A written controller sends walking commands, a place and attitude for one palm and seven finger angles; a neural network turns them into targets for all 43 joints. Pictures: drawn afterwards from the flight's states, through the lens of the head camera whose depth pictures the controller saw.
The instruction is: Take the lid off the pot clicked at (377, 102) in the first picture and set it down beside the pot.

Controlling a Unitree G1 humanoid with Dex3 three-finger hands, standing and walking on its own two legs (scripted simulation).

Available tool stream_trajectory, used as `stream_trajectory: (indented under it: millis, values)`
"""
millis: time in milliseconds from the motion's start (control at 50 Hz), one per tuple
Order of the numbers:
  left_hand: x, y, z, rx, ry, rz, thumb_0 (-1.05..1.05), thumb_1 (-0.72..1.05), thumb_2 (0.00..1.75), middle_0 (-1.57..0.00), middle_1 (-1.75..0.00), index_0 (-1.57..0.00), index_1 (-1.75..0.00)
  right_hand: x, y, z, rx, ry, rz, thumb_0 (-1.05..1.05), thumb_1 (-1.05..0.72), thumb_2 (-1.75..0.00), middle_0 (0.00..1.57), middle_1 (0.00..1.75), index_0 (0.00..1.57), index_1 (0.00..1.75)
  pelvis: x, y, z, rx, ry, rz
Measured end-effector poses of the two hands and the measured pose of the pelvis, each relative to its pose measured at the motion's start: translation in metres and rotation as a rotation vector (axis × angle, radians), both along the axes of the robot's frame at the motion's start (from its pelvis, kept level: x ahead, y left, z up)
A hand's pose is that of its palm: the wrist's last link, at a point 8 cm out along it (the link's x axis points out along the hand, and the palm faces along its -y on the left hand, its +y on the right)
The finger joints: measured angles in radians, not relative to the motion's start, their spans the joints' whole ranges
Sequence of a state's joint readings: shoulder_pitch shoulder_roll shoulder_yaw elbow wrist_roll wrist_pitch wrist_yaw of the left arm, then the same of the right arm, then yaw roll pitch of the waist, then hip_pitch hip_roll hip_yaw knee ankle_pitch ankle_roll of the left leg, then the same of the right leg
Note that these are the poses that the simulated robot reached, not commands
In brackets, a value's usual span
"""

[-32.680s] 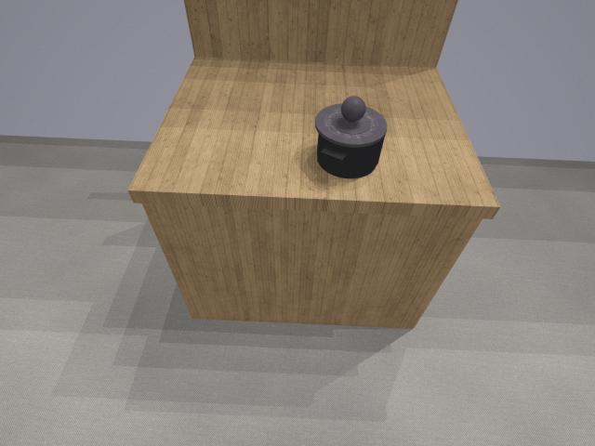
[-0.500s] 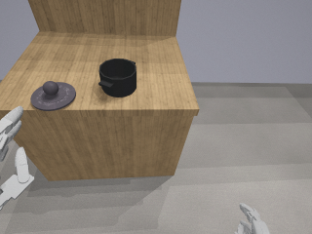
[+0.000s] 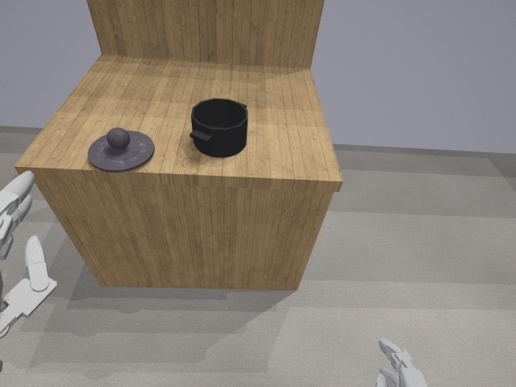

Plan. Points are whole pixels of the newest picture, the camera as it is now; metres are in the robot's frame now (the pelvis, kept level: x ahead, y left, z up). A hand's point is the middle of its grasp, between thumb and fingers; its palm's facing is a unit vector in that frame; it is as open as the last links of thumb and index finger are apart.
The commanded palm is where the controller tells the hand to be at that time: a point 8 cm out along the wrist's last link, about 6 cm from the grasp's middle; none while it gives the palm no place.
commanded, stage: stop stepping back and stand still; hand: left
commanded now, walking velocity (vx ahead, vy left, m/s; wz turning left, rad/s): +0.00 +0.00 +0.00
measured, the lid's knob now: (118, 138) +0.67 +0.37 -0.03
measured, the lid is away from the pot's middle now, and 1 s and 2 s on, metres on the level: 0.26 0.26 0.26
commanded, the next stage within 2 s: let the arm hang, fingers relaxed in 0.80 s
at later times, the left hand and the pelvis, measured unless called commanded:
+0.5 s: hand out of the picture +0.02 +0.17 -0.18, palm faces +0.06 -0.98 -0.17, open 7.0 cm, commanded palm none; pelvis +0.03 -0.01 +0.00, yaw +2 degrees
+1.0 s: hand out of the picture +0.05 +0.15 -0.18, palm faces +0.06 -0.98 -0.19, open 7.2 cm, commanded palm none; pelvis +0.06 -0.02 +0.00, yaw +1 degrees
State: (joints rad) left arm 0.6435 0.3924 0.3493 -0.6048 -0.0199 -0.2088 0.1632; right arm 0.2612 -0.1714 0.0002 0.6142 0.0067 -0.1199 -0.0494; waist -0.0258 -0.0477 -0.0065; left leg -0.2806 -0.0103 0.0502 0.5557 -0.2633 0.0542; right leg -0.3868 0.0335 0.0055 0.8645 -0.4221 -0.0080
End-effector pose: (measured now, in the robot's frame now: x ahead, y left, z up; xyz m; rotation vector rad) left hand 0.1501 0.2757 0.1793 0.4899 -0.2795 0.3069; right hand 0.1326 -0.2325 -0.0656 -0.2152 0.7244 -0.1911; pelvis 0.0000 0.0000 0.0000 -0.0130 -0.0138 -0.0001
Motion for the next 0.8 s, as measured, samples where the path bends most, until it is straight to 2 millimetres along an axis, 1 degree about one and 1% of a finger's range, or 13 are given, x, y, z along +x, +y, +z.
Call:
stream_trajectory:
  millis: [100,120,160,200,240,300,320,360,400,480,580,680,800]
  values:
    - [0.005,0.002,0.003,0.026,0.050,0.024,0.01,0.89,0.90,-0.21,-0.30,-0.21,-0.30,0.015,0.015,0.001,0.044,-0.008,0.052,0.02,-0.90,-0.90,0.21,0.30,0.20,0.30,0.006,-0.004,0.004,-0.004,0.019,-0.001]
    - [0.008,0.002,-0.005,0.054,0.074,0.020,0.01,0.89,0.90,-0.21,-0.30,-0.21,-0.30,0.019,0.015,-0.004,0.056,-0.010,0.073,0.02,-0.90,-0.90,0.21,0.30,0.20,0.30,0.007,-0.005,0.001,0.002,0.028,0.004]
    - [0.021,0.008,-0.050,0.013,0.232,0.041,0.00,0.89,0.90,-0.21,-0.30,-0.21,-0.30,0.023,0.012,-0.020,0.084,0.027,0.092,0.01,-0.90,-0.90,0.21,0.30,0.20,0.30,0.005,-0.003,-0.004,-0.002,0.039,0.017]
    - [0.028,0.013,-0.117,-0.115,0.469,0.099,0.00,0.90,0.90,-0.20,-0.30,-0.21,-0.30,0.021,0.008,-0.036,0.095,0.095,0.090,0.01,-0.90,-0.90,0.21,0.30,0.20,0.30,0.006,-0.002,-0.007,-0.010,0.042,0.034]
    - [0.020,0.008,-0.186,-0.253,0.717,0.154,0.00,0.90,0.90,-0.20,-0.29,-0.20,-0.30,0.014,0.003,-0.046,0.087,0.164,0.082,0.01,-0.90,-0.90,0.21,0.30,0.20,0.30,0.008,-0.002,-0.010,-0.011,0.038,0.044]
    - [-0.014,-0.019,-0.272,-0.416,1.065,0.178,0.00,0.91,0.90,-0.20,-0.29,-0.20,-0.30,-0.005,-0.004,-0.052,0.059,0.260,0.044,0.01,-0.90,-0.90,0.21,0.30,0.20,0.30,0.013,-0.003,-0.011,-0.006,0.023,0.043]
    - [-0.030,-0.031,-0.292,-0.457,1.169,0.171,0.00,0.91,0.90,-0.20,-0.29,-0.20,-0.30,-0.013,-0.007,-0.052,0.048,0.292,0.027,0.01,-0.90,-0.90,0.21,0.30,0.20,0.30,0.015,-0.003,-0.011,-0.004,0.021,0.039]
    - [-0.062,-0.057,-0.321,-0.523,1.349,0.148,0.01,0.91,0.90,-0.20,-0.29,-0.20,-0.30,-0.031,-0.012,-0.051,0.027,0.361,-0.007,0.01,-0.90,-0.90,0.21,0.30,0.20,0.30,0.019,-0.005,-0.008,-0.002,0.020,0.029]
    - [-0.087,-0.061,-0.332,-0.569,1.431,0.207,-0.01,0.97,0.90,-0.20,-0.29,-0.20,-0.30,-0.051,-0.016,-0.051,0.011,0.440,-0.035,0.01,-0.90,-0.90,0.21,0.30,0.20,0.30,0.022,-0.008,-0.005,-0.004,0.024,0.028]
    - [-0.129,-0.058,-0.334,-0.567,1.571,0.262,-0.02,1.00,0.90,-0.21,-0.30,-0.21,-0.30,-0.086,-0.022,-0.052,0.005,0.591,-0.082,0.01,-0.91,-0.90,0.20,0.30,0.20,0.30,0.028,-0.012,0.000,-0.009,0.032,0.031]
    - [-0.159,-0.056,-0.325,-0.546,1.682,0.327,-0.01,0.96,0.90,-0.20,-0.29,-0.20,-0.30,-0.113,-0.018,-0.058,0.041,0.699,-0.121,0.01,-0.91,-0.90,0.20,0.30,0.20,0.30,0.036,-0.014,0.003,-0.009,0.032,0.031]
    - [-0.160,-0.062,-0.320,-0.535,1.706,0.347,0.00,0.93,0.90,-0.20,-0.29,-0.20,-0.30,-0.119,-0.003,-0.067,0.099,0.735,-0.130,0.01,-0.91,-0.90,0.20,0.30,0.20,0.30,0.042,-0.015,0.005,-0.005,0.026,0.026]
    - [-0.132,-0.075,-0.320,-0.543,1.651,0.313,0.00,0.92,0.90,-0.20,-0.29,-0.20,-0.30,-0.111,0.016,-0.076,0.156,0.726,-0.121,0.01,-0.91,-0.90,0.20,0.30,0.20,0.30,0.048,-0.016,0.005,-0.001,0.019,0.023]
